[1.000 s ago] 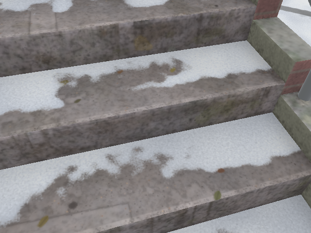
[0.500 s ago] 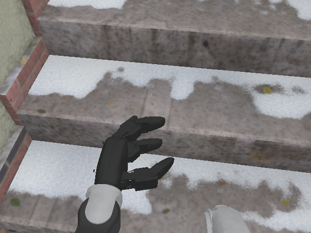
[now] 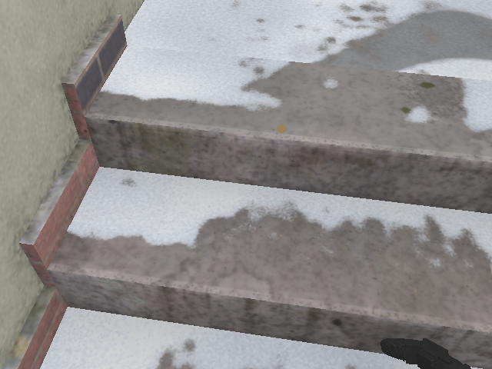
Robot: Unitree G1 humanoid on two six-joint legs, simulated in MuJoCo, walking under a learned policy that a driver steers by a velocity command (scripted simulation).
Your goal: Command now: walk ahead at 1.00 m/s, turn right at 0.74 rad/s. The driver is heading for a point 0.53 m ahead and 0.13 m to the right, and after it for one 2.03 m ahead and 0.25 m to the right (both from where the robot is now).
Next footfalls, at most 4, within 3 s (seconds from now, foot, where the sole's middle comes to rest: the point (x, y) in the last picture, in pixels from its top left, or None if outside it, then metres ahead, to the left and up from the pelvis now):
0.28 right None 0.39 -0.09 -0.54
0.68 left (309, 240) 0.67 -0.07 -0.38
1.76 right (397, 117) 0.92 -0.27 -0.22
2.18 left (360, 18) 1.39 -0.22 -0.22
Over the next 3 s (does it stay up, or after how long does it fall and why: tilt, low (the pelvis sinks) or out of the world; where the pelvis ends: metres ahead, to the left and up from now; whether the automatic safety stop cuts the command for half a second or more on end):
stays up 1.99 -0.26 0.53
